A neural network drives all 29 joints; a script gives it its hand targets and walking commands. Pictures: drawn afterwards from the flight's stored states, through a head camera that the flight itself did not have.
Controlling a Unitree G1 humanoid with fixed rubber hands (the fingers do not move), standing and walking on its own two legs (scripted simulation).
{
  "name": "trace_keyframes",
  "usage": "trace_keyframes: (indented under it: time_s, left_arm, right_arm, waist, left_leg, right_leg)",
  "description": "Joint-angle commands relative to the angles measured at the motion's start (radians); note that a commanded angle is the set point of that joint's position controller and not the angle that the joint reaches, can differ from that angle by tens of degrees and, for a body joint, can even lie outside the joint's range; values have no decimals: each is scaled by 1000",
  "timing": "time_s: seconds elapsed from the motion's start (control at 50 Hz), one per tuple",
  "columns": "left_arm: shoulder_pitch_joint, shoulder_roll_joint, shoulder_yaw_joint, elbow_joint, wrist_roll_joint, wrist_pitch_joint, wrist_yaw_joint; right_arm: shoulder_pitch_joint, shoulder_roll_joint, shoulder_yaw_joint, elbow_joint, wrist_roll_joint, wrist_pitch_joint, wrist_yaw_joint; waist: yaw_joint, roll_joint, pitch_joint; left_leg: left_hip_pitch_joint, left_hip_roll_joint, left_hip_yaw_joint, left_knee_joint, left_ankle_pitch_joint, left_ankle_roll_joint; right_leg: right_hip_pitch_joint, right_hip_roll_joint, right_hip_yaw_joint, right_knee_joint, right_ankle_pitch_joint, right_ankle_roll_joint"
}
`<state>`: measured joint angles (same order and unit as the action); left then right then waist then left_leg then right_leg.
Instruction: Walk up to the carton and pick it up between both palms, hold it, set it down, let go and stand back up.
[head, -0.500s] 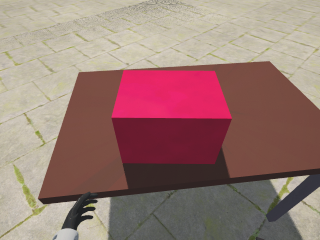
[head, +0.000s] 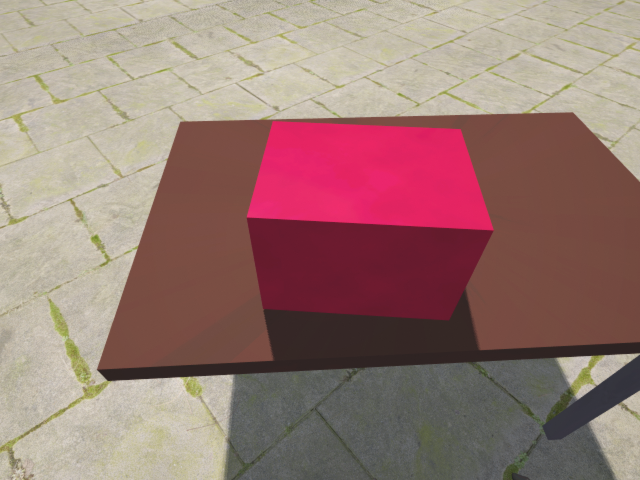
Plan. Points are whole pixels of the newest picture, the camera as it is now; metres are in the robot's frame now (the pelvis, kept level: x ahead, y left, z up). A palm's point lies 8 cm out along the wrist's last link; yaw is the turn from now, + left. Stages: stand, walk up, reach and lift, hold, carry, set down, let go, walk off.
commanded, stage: stand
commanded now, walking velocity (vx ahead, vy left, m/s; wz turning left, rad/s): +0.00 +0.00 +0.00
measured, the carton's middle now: (360, 220) +0.51 -0.02 +0.02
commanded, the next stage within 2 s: none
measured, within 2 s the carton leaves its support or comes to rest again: neither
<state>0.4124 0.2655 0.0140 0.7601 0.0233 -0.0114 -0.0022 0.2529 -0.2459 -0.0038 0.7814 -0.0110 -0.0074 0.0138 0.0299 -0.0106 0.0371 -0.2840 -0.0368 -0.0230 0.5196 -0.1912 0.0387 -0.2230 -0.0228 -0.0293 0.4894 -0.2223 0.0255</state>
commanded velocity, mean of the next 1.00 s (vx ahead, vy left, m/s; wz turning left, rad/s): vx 0.00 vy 0.00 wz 0.00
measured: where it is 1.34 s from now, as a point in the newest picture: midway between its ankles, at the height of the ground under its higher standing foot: outside the picture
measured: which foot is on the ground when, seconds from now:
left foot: down 0.00-1.00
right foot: down 0.00-1.00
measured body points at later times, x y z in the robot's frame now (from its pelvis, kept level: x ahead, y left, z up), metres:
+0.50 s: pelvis +0.02 -0.01 +0.00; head +0.02 +0.01 +0.45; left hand +0.07 +0.25 -0.14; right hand +0.08 -0.27 -0.12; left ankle +0.06 +0.09 -0.74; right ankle +0.03 -0.14 -0.73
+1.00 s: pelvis +0.04 -0.01 +0.01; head +0.04 +0.00 +0.46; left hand +0.07 +0.24 -0.14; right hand +0.08 -0.27 -0.13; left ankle +0.06 +0.09 -0.73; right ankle +0.03 -0.14 -0.73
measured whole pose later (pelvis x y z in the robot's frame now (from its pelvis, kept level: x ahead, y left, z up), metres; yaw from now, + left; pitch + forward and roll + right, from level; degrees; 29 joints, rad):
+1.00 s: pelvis +0.04 -0.01 +0.01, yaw -1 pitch -2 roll +0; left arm 0.34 0.24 0.00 0.91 0.00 -0.01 0.03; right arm 0.30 -0.23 0.01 0.89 0.00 -0.01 -0.02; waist 0.01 -0.02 0.03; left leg -0.21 -0.03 -0.01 0.46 -0.22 0.02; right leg -0.16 -0.01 0.00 0.45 -0.25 0.01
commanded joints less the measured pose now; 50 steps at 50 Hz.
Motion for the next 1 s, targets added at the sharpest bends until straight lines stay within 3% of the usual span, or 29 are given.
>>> trace_keyframes:
  time_s: [0.0,0.04,0.08,0.1,0.12,0.14,0.18,0.24,0.3,0.36,0.38,0.42,0.68,0.98]
  left_arm:
    - [18,131,31,-71,1,-26,8]
    - [26,128,32,-69,-1,-23,10]
    - [22,123,27,-60,-7,-21,9]
    - [5,128,31,-58,-4,-18,10]
    - [27,124,30,-57,-7,-19,11]
    - [9,147,39,-54,-1,-22,13]
    - [30,134,33,-47,-7,-27,13]
    - [22,131,31,-39,-10,-24,16]
    - [-14,140,33,-45,-4,-17,18]
    - [-10,140,33,-28,-3,-21,22]
    - [20,122,26,-14,-18,-20,21]
    - [10,116,24,-6,-16,-16,23]
    - [-11,116,18,42,-18,-20,28]
    - [-14,103,11,108,-19,-10,36]
  right_arm:
    - [-4,-149,-41,-75,3,-24,-14]
    - [8,-155,-43,-72,0,-21,-14]
    - [8,-164,-52,-73,4,-17,-14]
    - [19,-169,-50,-71,3,-16,-15]
    - [-5,-168,-48,-73,0,-15,-16]
    - [5,-144,-40,-67,6,-19,-16]
    - [8,-138,-33,-63,4,-26,-19]
    - [18,-145,-37,-51,1,-24,-19]
    - [23,-142,-35,-42,5,-19,-22]
    - [40,-133,-35,-19,4,-23,-25]
    - [67,-138,-33,-29,7,-25,-23]
    - [41,-144,-36,-31,10,-22,-26]
    - [77,-129,-29,-2,9,-26,-35]
    - [83,-120,-25,54,13,-21,-46]
  waist:
    - [-20,5,50]
    - [-23,16,63]
    - [-29,-14,74]
    - [-41,-22,64]
    - [-19,14,45]
    - [-30,1,9]
    - [-14,15,-46]
    - [-19,-9,-16]
    - [-21,36,10]
    - [-20,36,0]
    - [-25,23,-43]
    - [-19,31,16]
    - [-28,3,3]
    - [-25,9,17]
  left_leg:
    - [-17,119,-181,-151,-151,1]
    - [-46,114,-172,-149,-161,-2]
    - [-26,101,-172,-149,-194,-8]
    - [-42,121,-197,-159,-231,-5]
    - [-23,110,-180,-145,-200,-6]
    - [-26,114,-177,-138,-135,-3]
    - [6,111,-169,-137,-73,-1]
    - [7,106,-163,-141,-87,-4]
    - [-34,105,-161,-152,-85,0]
    - [-10,107,-151,-132,0,-2]
    - [-12,116,-149,-162,-104,-9]
    - [-59,116,-158,-185,-164,-13]
    - [29,113,-121,-145,29,-14]
    - [51,117,-108,-162,66,-17]
  right_leg:
    - [-70,-71,118,-117,-134,-44]
    - [-62,-76,122,-124,-143,-39]
    - [-128,-67,129,-131,-231,-44]
    - [-99,-57,114,-125,-210,-39]
    - [-88,-60,114,-117,-170,-42]
    - [-26,-76,119,-112,-109,-50]
    - [4,-78,116,-94,-45,-49]
    - [-30,-67,124,-97,-77,-48]
    - [-23,-72,119,-95,-60,-45]
    - [12,-82,124,-96,4,-49]
    - [39,-70,111,-85,-58,-40]
    - [29,-66,111,-92,-65,-36]
    - [25,-77,124,-112,36,-36]
    - [43,-76,122,-127,66,-32]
